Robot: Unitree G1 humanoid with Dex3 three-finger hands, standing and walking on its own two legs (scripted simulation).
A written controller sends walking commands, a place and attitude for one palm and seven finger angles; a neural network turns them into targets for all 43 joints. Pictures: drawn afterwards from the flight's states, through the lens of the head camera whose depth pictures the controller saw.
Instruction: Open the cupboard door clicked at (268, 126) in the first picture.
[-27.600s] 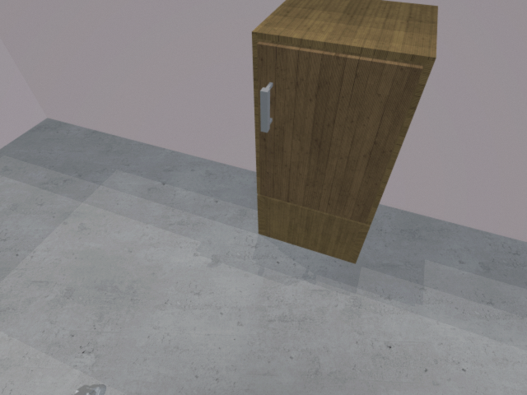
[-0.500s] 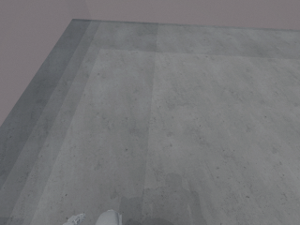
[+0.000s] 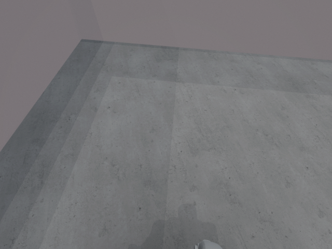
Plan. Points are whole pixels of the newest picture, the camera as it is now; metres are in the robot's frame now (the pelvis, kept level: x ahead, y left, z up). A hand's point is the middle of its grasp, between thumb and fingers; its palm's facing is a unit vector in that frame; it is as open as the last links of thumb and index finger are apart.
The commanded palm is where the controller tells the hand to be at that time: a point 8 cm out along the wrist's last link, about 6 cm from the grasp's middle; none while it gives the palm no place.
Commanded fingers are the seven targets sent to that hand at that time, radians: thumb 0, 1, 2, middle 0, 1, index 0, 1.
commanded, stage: walk to a spot facing it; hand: left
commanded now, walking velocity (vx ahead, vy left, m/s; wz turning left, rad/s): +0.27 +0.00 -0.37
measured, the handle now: out of the picture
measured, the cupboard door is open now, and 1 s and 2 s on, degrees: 42 42 42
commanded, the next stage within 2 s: turn to face it in 0.04 s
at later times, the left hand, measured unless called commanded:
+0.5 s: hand (130, 204) +0.27 +0.14 -0.18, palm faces +0.11 -0.98 -0.17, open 7.2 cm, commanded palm none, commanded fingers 0.00 0.90 0.90 -0.20 -0.30 -0.20 -0.30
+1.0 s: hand (130, 218) +0.22 +0.12 -0.16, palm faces +0.39 -0.87 -0.29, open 7.4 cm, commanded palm none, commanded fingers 0.00 0.90 0.90 -0.20 -0.30 -0.20 -0.30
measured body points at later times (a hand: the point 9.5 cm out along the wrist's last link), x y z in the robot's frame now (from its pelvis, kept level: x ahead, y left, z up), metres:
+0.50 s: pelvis +0.18 -0.05 -0.01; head +0.21 -0.03 +0.43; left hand +0.26 +0.19 -0.17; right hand +0.23 -0.28 -0.16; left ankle +0.25 +0.07 -0.73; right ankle +0.16 -0.16 -0.74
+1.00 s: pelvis +0.25 -0.09 -0.01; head +0.30 -0.09 +0.44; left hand +0.20 +0.17 -0.14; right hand +0.45 -0.30 -0.15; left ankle +0.20 +0.03 -0.68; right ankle +0.27 -0.22 -0.74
